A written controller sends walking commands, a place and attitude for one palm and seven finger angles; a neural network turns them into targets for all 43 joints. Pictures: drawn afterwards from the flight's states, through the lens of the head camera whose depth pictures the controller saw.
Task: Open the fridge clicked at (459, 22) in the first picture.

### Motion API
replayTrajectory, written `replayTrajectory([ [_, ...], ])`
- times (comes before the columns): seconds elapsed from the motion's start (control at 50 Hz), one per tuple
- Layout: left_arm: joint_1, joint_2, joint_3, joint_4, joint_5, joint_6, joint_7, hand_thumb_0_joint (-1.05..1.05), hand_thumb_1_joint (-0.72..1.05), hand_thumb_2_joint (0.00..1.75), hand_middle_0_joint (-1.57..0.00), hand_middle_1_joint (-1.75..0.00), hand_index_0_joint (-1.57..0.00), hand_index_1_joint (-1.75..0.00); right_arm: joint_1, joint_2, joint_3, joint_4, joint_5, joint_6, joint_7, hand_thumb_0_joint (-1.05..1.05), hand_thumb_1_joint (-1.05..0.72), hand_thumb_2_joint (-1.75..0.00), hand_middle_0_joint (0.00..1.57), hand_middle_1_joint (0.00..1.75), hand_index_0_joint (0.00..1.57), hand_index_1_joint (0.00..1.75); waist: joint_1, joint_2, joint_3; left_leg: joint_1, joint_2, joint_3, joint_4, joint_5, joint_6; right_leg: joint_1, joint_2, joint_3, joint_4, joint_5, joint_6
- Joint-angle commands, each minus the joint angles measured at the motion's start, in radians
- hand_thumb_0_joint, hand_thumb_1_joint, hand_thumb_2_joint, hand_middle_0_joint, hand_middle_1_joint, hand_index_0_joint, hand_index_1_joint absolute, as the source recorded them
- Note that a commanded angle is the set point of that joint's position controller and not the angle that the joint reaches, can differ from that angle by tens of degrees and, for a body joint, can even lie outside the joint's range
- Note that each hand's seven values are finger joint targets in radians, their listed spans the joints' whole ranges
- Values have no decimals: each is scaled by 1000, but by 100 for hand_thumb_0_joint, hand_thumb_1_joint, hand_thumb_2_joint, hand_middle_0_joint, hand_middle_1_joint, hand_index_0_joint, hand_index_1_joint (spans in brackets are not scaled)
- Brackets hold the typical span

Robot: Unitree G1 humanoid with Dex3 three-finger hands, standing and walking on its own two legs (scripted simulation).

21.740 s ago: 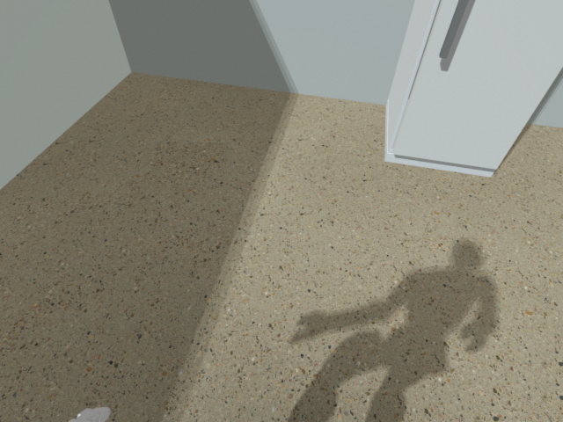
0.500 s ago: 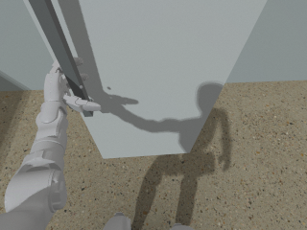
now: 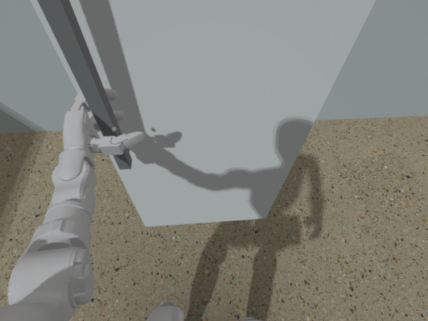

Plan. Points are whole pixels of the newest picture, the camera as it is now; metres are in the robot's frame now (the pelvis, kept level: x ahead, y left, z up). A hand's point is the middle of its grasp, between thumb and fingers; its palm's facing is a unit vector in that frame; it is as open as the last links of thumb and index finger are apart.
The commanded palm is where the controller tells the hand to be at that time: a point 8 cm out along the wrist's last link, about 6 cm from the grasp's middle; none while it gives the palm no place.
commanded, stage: grip the handle and tug to test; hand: left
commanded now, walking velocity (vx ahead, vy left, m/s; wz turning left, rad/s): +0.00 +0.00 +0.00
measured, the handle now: (93, 77) +0.50 +0.21 +0.17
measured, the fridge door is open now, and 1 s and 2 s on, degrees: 0 0 16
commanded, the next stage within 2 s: pull the door a little, standing still in 1.06 s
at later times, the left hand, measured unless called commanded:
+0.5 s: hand (113, 130) +0.45 +0.18 +0.10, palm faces +0.09 -1.00 +0.00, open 6.3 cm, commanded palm +0.42 +0.23 +0.09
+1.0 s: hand (114, 130) +0.45 +0.18 +0.10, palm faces +0.08 -1.00 +0.00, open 6.3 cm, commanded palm +0.39 +0.22 +0.09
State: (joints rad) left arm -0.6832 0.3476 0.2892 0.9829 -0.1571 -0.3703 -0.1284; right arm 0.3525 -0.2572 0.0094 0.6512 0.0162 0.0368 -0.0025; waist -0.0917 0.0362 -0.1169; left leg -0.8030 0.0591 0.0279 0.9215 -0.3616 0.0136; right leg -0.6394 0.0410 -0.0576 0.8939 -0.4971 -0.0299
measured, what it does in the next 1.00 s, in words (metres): stands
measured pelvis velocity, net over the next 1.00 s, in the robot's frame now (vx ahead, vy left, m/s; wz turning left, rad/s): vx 0.01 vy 0.00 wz -0.02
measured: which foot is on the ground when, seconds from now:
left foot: down 0.00-1.00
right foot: down 0.00-1.00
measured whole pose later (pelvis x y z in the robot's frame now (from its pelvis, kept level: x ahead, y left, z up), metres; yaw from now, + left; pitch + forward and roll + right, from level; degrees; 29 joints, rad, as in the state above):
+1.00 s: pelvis +0.01 +0.00 +0.00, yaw -1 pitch +13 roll -2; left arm -0.57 0.34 0.30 0.84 -0.19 -0.32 -0.12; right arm 0.36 -0.26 0.01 0.62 0.02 0.05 0.00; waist -0.10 0.04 -0.12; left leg -0.76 0.06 0.05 0.90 -0.37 0.02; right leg -0.61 0.04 -0.03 0.87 -0.49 -0.03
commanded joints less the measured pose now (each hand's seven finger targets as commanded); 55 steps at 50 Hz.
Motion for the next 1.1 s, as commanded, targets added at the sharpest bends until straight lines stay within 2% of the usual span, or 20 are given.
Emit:
replayTrajectory([
  [0.0, -397, 150, -19, -259, -7, -76, -27, 0, 39, 68, -40, -133, -40, -133, 72, -151, -60, -88, 8, -22, -14, 0, -90, -90, 20, 30, 20, 30, -9, 53, -371, 455, -38, -60, -67, 317, 20, -40, 24, 29, -124, 436, 16],
  [0.14, -386, 137, -29, -292, -8, -68, -20, 0, 71, 82, -43, -137, -43, -137, 70, -155, -63, -94, 7, -24, -13, 0, -90, -90, 20, 30, 20, 30, -11, 37, -365, 464, -38, -62, -67, 332, 22, -35, 26, 26, -124, 443, 13],
  [0.18, -378, 121, -43, -302, -4, -68, -19, 0, 81, 86, -44, -139, -44, -139, 66, -153, -65, -91, 6, -24, -11, 0, -90, -90, 20, 30, 20, 30, -9, 70, -391, 495, -35, -66, -65, 353, 16, -46, 24, 24, -118, 449, 13],
  [0.22, -351, 137, -22, -299, -9, -64, -16, 0, 90, 90, -45, -140, -45, -140, 68, -155, -66, -92, 6, -24, -9, 0, -90, -90, 20, 30, 20, 30, -2, 30, -385, 483, -36, -63, -69, 349, 18, -26, 26, 24, -124, 457, 14],
  [0.26, -346, 116, -43, -330, -8, -68, -17, 0, 90, 90, -45, -140, -45, -140, 61, -152, -64, -98, 8, -26, -8, 0, -90, -90, 20, 30, 20, 30, -3, 60, -399, 497, -36, -60, -69, 371, 18, -29, 25, 25, -120, 476, 15],
  [0.32, -319, 150, -11, -331, -9, -63, -16, 0, 90, 90, -45, -140, -45, -140, 62, -155, -65, -95, 5, -23, -7, 0, -90, -90, 20, 30, 20, 30, 8, 43, -391, 482, -37, -58, -69, 379, 18, -3, 26, 25, -119, 493, 13],
  [0.4, -363, 156, -16, -302, -6, -60, -22, 0, 90, 90, -45, -140, -45, -140, 60, -156, -60, -95, 10, -19, -12, 0, -90, -90, 20, 30, 20, 30, -9, 29, -339, 448, -38, -60, -77, 323, 19, -27, 24, 28, -130, 451, 16],
  [0.46, -356, 161, -1, -298, -8, -61, -21, 0, 90, 90, -45, -140, -45, -140, 63, -155, -63, -94, 7, -21, -14, 0, -90, -90, 20, 30, 20, 30, -1, 30, -378, 460, -40, -56, -74, 339, 20, -10, 22, 30, -127, 467, 17],
  [0.52, -356, 175, 10, -255, -9, -52, -28, 0, 90, 90, -45, -140, -45, -140, 60, -154, -60, -90, 8, -17, -18, 0, -90, -90, 20, 30, 20, 30, -3, 16, -343, 422, -43, -49, -75, 302, 23, -3, 20, 37, -136, 452, 20],
  [0.62, -358, 208, 38, -255, -15, -61, -36, 0, 90, 90, -45, -140, -45, -140, 63, -156, -60, -90, 7, -14, -22, 0, -90, -90, 20, 30, 20, 30, 3, 17, -362, 426, -41, -50, -74, 315, 22, 6, 20, 37, -132, 458, 19],
  [0.66, -343, 179, 19, -260, -20, -60, -41, 0, 90, 90, -45, -140, -45, -140, 58, -152, -56, -97, 9, -16, -20, 0, -90, -90, 20, 30, 20, 30, 5, 44, -367, 434, -42, -48, -75, 319, 21, -3, 19, 35, -130, 456, 18],
  [0.74, -317, 181, 17, -285, -23, -57, -41, 0, 90, 90, -45, -140, -45, -140, 55, -155, -58, -109, 9, -15, -19, 0, -90, -90, 20, 30, 20, 30, 9, 35, -358, 423, -43, -47, -80, 301, 23, 12, 21, 36, -133, 443, 16],
  [0.8, -270, 141, -5, -299, -31, -48, -42, 0, 90, 90, -45, -140, -45, -140, 48, -151, -59, -119, 13, -17, -15, 0, -90, -90, 20, 30, 20, 30, 13, 34, -352, 428, -41, -42, -86, 297, 21, 4, 22, 33, -139, 442, 19],
  [0.84, -236, 171, 17, -305, -27, -43, -38, 0, 90, 90, -45, -140, -45, -140, 57, -159, -62, -120, 9, -16, -15, 0, -90, -90, 20, 30, 20, 30, 19, 3, -357, 417, -42, -45, -85, 311, 24, 28, 23, 33, -134, 459, 17],
  [0.88, -185, 153, 5, -334, -28, -38, -39, 0, 90, 90, -45, -140, -45, -140, 47, -154, -62, -130, 12, -17, -12, 0, -90, -90, 20, 30, 20, 30, 32, 33, -367, 432, -41, -40, -89, 323, 21, 31, 23, 33, -133, 467, 17],
  [0.9, -199, 138, -7, -356, -33, -35, -39, 0, 90, 90, -45, -140, -45, -140, 45, -153, -61, -133, 14, -19, -10, 0, -90, -90, 20, 30, 20, 30, 23, 20, -364, 434, -41, -39, -90, 325, 23, 32, 23, 31, -135, 476, 19],
  [0.94, -152, 154, 7, -378, -31, -30, -35, 0, 90, 90, -45, -140, -45, -140, 48, -157, -63, -137, 12, -19, -9, 0, -90, -90, 20, 30, 20, 30, 35, 28, -364, 437, -41, -41, -89, 353, 22, 48, 24, 29, -129, 493, 14],
  [1.02, -51, 89, -36, -489, -41, -16, -29, 0, 90, 90, -45, -140, -45, -140, 33, -146, -69, -155, 16, -28, 3, 0, -90, -90, 20, 30, 20, 30, 46, 54, -398, 493, -36, -35, -89, 434, 19, 62, 25, 23, -123, 557, 16],
  [1.06, -12, 119, -10, -506, -41, -10, -22, 0, 90, 90, -45, -140, -45, -140, 36, -151, -68, -156, 17, -30, 4, 0, -90, -90, 20, 30, 20, 30, 51, 33, -387, 481, -35, -36, -91, 464, 18, 78, 25, 23, -121, 588, 17],
  [1.08, 7, 99, -27, -503, -40, 0, -22, 0, 90, 90, -45, -140, -45, -140, 34, -148, -68, -158, 16, -30, 5, 0, -90, -90, 20, 30, 20, 30, 44, 17, -369, 469, -36, -31, -90, 456, 21, 82, 26, 25, -124, 598, 21],
])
